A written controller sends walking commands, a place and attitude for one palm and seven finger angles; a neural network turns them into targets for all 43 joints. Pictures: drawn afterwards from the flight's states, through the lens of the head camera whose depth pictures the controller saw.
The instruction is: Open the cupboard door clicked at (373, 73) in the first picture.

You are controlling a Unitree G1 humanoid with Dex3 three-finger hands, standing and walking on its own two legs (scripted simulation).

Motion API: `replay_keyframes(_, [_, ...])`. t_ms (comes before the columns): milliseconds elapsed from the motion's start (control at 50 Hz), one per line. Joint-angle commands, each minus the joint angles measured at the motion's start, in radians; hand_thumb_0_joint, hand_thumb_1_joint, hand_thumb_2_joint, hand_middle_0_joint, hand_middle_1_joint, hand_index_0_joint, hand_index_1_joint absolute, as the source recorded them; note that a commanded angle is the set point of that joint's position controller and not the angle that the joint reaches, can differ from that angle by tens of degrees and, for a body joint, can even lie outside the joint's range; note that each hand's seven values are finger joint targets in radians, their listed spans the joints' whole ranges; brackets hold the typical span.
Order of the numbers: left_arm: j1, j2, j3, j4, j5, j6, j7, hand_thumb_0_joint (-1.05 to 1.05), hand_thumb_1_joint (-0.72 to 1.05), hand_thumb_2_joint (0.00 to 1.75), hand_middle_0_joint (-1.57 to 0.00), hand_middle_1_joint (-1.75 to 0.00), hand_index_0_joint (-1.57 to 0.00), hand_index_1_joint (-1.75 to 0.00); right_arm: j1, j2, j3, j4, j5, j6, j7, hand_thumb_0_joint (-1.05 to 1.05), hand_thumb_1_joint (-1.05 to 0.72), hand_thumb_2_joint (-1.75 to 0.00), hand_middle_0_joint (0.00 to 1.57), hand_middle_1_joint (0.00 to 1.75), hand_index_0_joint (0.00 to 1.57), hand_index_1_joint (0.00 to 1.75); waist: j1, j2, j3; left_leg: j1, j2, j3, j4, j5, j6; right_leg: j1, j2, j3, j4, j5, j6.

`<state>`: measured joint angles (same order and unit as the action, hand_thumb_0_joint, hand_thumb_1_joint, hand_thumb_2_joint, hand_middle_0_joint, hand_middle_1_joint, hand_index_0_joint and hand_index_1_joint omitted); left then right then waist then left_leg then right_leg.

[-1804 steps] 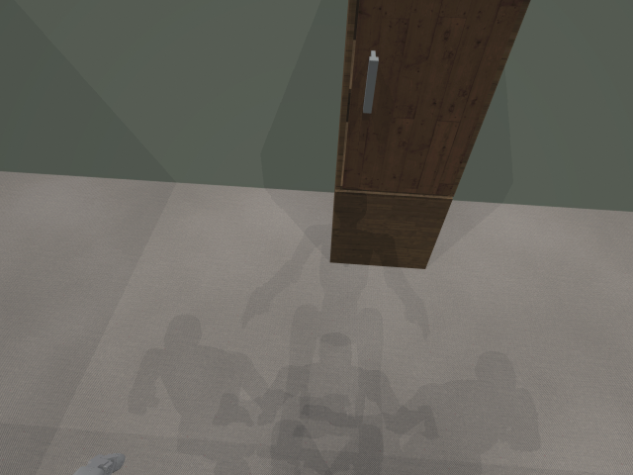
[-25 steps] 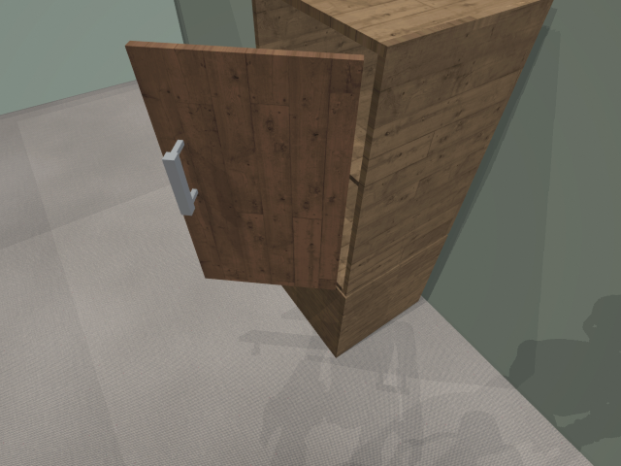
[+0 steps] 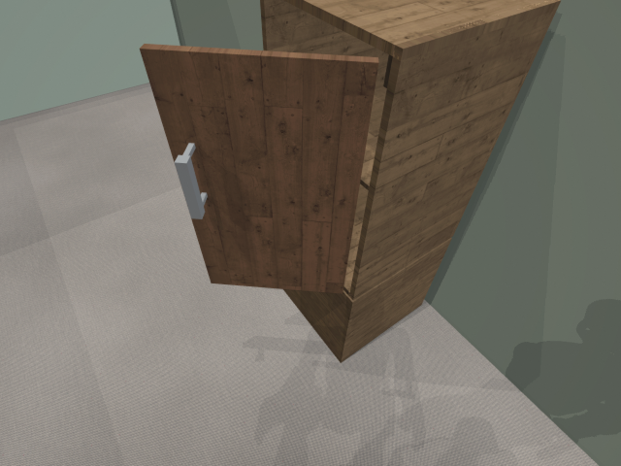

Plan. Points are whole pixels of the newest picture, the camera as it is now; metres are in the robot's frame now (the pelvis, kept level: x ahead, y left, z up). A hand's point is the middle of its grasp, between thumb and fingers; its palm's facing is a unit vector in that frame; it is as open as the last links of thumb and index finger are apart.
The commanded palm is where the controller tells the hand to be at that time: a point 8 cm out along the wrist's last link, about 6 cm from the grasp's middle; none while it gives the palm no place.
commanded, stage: look again from close up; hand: left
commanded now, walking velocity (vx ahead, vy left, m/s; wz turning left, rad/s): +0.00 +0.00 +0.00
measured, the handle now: (194, 181) +0.56 +0.25 +0.03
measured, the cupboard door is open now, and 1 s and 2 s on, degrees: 50 50 50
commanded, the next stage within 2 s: raise the hand with hooked fingers in 0.06 s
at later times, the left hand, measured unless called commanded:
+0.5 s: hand (171, 436) +0.16 +0.18 -0.03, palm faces -0.05 -1.00 -0.03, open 8.1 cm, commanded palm +0.12 +0.26 -0.04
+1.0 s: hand (135, 410) +0.18 +0.23 -0.01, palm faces +0.00 -1.00 -0.05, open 11.1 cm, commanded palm +0.16 +0.28 -0.01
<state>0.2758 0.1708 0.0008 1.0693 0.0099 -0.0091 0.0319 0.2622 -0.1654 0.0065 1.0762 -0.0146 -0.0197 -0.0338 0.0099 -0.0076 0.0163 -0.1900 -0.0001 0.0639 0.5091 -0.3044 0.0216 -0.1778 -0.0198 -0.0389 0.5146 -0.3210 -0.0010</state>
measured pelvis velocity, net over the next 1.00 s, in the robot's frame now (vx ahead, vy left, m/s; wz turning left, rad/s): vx -0.05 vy -0.01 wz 0.02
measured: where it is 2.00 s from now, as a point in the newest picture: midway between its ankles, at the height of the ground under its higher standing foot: outside the picture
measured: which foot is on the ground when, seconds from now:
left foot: down 0.00-1.00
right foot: down 0.00-1.00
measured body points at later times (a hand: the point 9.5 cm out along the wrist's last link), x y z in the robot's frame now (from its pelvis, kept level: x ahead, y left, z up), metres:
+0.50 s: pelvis -0.05 -0.01 -0.07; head -0.01 +0.00 +0.38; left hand +0.16 +0.24 -0.03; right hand +0.17 -0.26 -0.11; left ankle -0.02 +0.10 -0.74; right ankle -0.03 -0.12 -0.74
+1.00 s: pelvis -0.05 -0.01 -0.07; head +0.01 -0.01 +0.38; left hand +0.18 +0.28 -0.01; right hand +0.09 -0.25 -0.15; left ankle -0.02 +0.10 -0.74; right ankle -0.03 -0.12 -0.74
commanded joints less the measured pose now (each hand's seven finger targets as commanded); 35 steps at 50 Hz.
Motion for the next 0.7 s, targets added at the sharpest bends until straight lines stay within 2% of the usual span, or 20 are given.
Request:
replay_keyframes(0, [0.051, 0.106, 0.016, -0.033, 0.004, -0.013, 0.006, 0.00, 0.90, 0.90, -0.20, -0.30, -0.20, -0.30, 0.034, -0.109, -0.012, -0.033, -0.003, -0.021, 0.000, 0.00, -0.90, -0.90, 0.20, 0.30, 0.20, 0.30, 0.001, 0.022, 0.036, -0.033, 0.109, -0.108, -0.118, 0.243, 0.028, -0.006, -0.073, 0.069, -0.076, 0.206, -0.035])
replay_keyframes(120, [0.037, 0.123, 0.017, -0.034, 0.004, -0.011, 0.004, 0.00, 0.90, 0.90, -0.20, -0.30, -0.20, -0.30, 0.024, -0.124, -0.013, -0.023, -0.001, -0.022, 0.001, 0.00, -0.90, -0.90, 0.20, 0.30, 0.20, 0.30, 0.002, 0.012, 0.036, -0.030, 0.108, -0.107, -0.128, 0.233, 0.027, -0.003, -0.080, 0.073, -0.084, 0.206, -0.032])
replay_keyframes(140, [0.108, 0.111, 0.009, -0.002, 0.013, -0.022, 0.044, 0.00, 0.90, 0.90, -0.20, -0.30, -0.20, -0.30, -0.050, -0.142, -0.019, -0.084, 0.013, -0.016, 0.010, 0.00, -0.90, -0.90, 0.20, 0.30, 0.20, 0.30, 0.026, -0.017, 0.088, -0.072, 0.122, -0.065, 0.055, 0.336, -0.007, -0.056, -0.134, 0.126, -0.105, 0.499, -0.016])
replay_keyframes(160, [-0.648, 0.395, 0.227, -1.577, -0.181, -0.232, 0.040, 0.00, 0.88, 0.89, -0.20, -0.32, -0.20, -0.32, -0.004, -0.278, -0.059, -0.414, 0.059, -0.172, -0.022, 0.00, -0.90, -0.90, 0.20, 0.30, 0.20, 0.30, -0.092, 0.180, -0.450, 0.203, 0.018, -0.094, -0.060, 0.527, -0.010, 0.037, -0.029, 0.013, -0.008, 0.517, -0.043])
replay_keyframes(180, [-0.129, 0.326, 0.198, -1.299, -0.094, -0.185, 0.063, 0.00, 0.85, 0.88, -0.20, -0.33, -0.20, -0.33, -0.066, -0.195, -0.028, -0.364, 0.040, -0.265, -0.059, 0.00, -0.90, -0.90, 0.20, 0.30, 0.20, 0.30, 0.011, 0.282, -0.448, 0.330, 0.081, -0.114, -0.062, 0.704, -0.015, -0.040, 0.008, -0.006, 0.072, 0.278, -0.047])
replay_keyframes(200, [0.133, 0.075, 0.057, -1.156, -0.139, -0.060, 0.074, 0.00, 0.83, 0.87, -0.21, -0.34, -0.21, -0.34, -0.082, -0.145, -0.034, -0.362, 0.057, -0.298, -0.046, 0.00, -0.90, -0.90, 0.20, 0.30, 0.20, 0.30, -0.026, 0.262, -0.289, 0.190, 0.066, -0.115, -0.082, 0.666, -0.063, -0.155, 0.012, -0.059, 0.099, 0.088, -0.028])
replay_keyframes(220, [0.088, -0.026, 0.021, -1.096, -0.162, -0.058, 0.053, 0.00, 0.81, 0.86, -0.21, -0.36, -0.21, -0.36, -0.032, -0.154, -0.047, -0.335, 0.057, -0.302, -0.038, 0.00, -0.90, -0.90, 0.20, 0.30, 0.20, 0.30, -0.062, 0.131, -0.130, 0.105, 0.062, -0.114, -0.057, 0.582, -0.053, -0.218, 0.015, -0.061, 0.077, 0.079, -0.014])
replay_keyframes(240, [0.001, 0.040, 0.079, -1.106, -0.166, -0.108, 0.032, 0.00, 0.78, 0.85, -0.21, -0.37, -0.21, -0.37, -0.048, -0.192, -0.069, -0.385, 0.040, -0.309, -0.029, 0.00, -0.90, -0.90, 0.20, 0.30, 0.20, 0.30, -0.070, 0.072, -0.025, -0.007, 0.044, -0.131, -0.008, 0.422, -0.045, -0.274, 0.019, -0.070, 0.053, 0.072, -0.013])
replay_keyframes(260, [0.054, 0.076, 0.145, -1.038, -0.169, -0.171, -0.004, 0.00, 0.76, 0.84, -0.21, -0.39, -0.21, -0.39, -0.047, -0.212, -0.083, -0.407, 0.024, -0.306, -0.023, 0.00, -0.90, -0.90, 0.20, 0.30, 0.20, 0.30, -0.056, -0.010, -0.041, -0.100, 0.029, -0.120, 0.043, 0.291, -0.041, -0.300, 0.024, -0.088, 0.053, 0.095, -0.017])
replay_keyframes(280, [0.166, 0.040, 0.151, -0.943, -0.184, -0.242, -0.054, 0.00, 0.74, 0.83, -0.21, -0.40, -0.21, -0.40, -0.059, -0.208, -0.087, -0.439, 0.016, -0.302, -0.015, 0.00, -0.90, -0.90, 0.20, 0.30, 0.20, 0.30, -0.034, -0.100, -0.042, -0.186, 0.020, -0.113, 0.096, 0.215, -0.036, -0.344, 0.032, -0.104, 0.099, 0.080, -0.018])
replay_keyframes(320, [0.290, 0.005, 0.169, -0.823, -0.217, -0.388, -0.186, 0.00, 0.69, 0.81, -0.22, -0.43, -0.22, -0.43, -0.090, -0.202, -0.100, -0.507, 0.017, -0.301, 0.009, 0.00, -0.90, -0.90, 0.20, 0.30, 0.20, 0.30, 0.021, -0.204, -0.095, -0.329, 0.001, -0.087, 0.207, 0.146, -0.040, -0.408, 0.036, -0.097, 0.224, 0.053, -0.029])
replay_keyframes(360, [0.270, 0.055, 0.217, -0.824, -0.258, -0.549, -0.328, 0.00, 0.64, 0.79, -0.22, -0.47, -0.22, -0.47, -0.129, -0.209, -0.111, -0.570, 0.019, -0.305, 0.028, 0.00, -0.90, -0.90, 0.20, 0.30, 0.20, 0.30, 0.041, -0.168, -0.139, -0.467, -0.016, -0.063, 0.320, 0.048, -0.041, -0.489, 0.027, -0.057, 0.325, -0.007, -0.036])
replay_keyframes(380, [0.217, 0.103, 0.240, -0.843, -0.273, -0.618, -0.401, 0.00, 0.62, 0.78, -0.22, -0.48, -0.22, -0.48, -0.141, -0.217, -0.112, -0.601, 0.023, -0.312, 0.035, 0.00, -0.90, -0.90, 0.20, 0.30, 0.20, 0.30, 0.036, -0.114, -0.172, -0.516, -0.023, -0.058, 0.374, 0.014, -0.036, -0.520, 0.020, -0.028, 0.362, -0.034, -0.040])
replay_keyframes(400, [0.199, 0.180, 0.312, -0.830, -0.288, -0.639, -0.456, 0.00, 0.60, 0.77, -0.22, -0.50, -0.22, -0.50, -0.129, -0.221, -0.118, -0.628, 0.031, -0.312, 0.039, 0.00, -0.90, -0.90, 0.20, 0.30, 0.20, 0.30, 0.055, -0.038, -0.190, -0.546, -0.026, -0.053, 0.407, -0.003, -0.033, -0.526, 0.014, 0.008, 0.391, -0.059, -0.050])
replay_keyframes(440, [0.147, 0.213, 0.343, -0.933, -0.339, -0.591, -0.506, 0.00, 0.55, 0.75, -0.22, -0.53, -0.22, -0.53, -0.148, -0.227, -0.111, -0.716, 0.045, -0.305, 0.030, 0.00, -0.90, -0.90, 0.20, 0.30, 0.20, 0.30, 0.069, 0.018, -0.304, -0.561, -0.032, -0.045, 0.426, -0.062, -0.019, -0.517, 0.013, 0.035, 0.404, -0.138, -0.041])
replay_keyframes(500, [0.001, 0.264, 0.383, -1.103, -0.400, -0.515, -0.494, 0.00, 0.48, 0.72, -0.23, -0.57, -0.23, -0.57, -0.121, -0.225, -0.095, -0.759, 0.056, -0.282, -0.002, 0.00, -0.90, -0.90, 0.20, 0.30, 0.20, 0.30, 0.033, 0.017, -0.346, -0.591, -0.023, -0.055, 0.473, -0.108, -0.004, -0.522, 0.018, 0.089, 0.368, -0.247, -0.024])
replay_keyframes(540, [-0.063, 0.251, 0.352, -1.250, -0.389, -0.518, -0.461, 0.00, 0.43, 0.70, -0.23, -0.60, -0.23, -0.60, -0.091, -0.211, -0.088, -0.751, 0.054, -0.279, -0.016, 0.00, -0.90, -0.90, 0.20, 0.30, 0.20, 0.30, 0.006, 0.109, -0.349, -0.554, -0.007, -0.063, 0.492, -0.080, 0.005, -0.536, 0.022, 0.098, 0.359, -0.206, -0.026])
replay_keyframes(600, [-0.184, 0.269, 0.305, -1.336, -0.357, -0.539, -0.425, 0.00, 0.36, 0.67, -0.24, -0.64, -0.24, -0.64, -0.065, -0.218, -0.068, -0.709, 0.044, -0.285, -0.036, 0.00, -0.90, -0.90, 0.20, 0.30, 0.20, 0.30, -0.055, 0.095, -0.312, -0.565, 0.009, -0.085, 0.524, -0.080, 0.016, -0.579, 0.038, 0.093, 0.366, -0.195, -0.025])
replay_keyframes(640, [-0.167, 0.274, 0.302, -1.270, -0.345, -0.519, -0.437, 0.00, 0.32, 0.65, -0.24, -0.68, -0.24, -0.68, -0.052, -0.219, -0.064, -0.674, 0.049, -0.291, -0.048, 0.00, -0.90, -0.90, 0.20, 0.30, 0.20, 0.30, -0.068, 0.092, -0.308, -0.569, 0.013, -0.090, 0.531, -0.064, 0.017, -0.574, 0.036, 0.091, 0.356, -0.161, -0.021])
replay_keyframes(680, [-0.135, 0.287, 0.319, -1.200, -0.350, -0.482, -0.463, 0.00, 0.27, 0.63, -0.25, -0.70, -0.25, -0.70, -0.056, -0.220, -0.059, -0.656, 0.055, -0.295, -0.052, 0.00, -0.90, -0.90, 0.20, 0.30, 0.20, 0.30, -0.059, 0.088, -0.303, -0.576, 0.011, -0.091, 0.520, -0.052, 0.016, -0.547, 0.033, 0.091, 0.339, -0.149, -0.017])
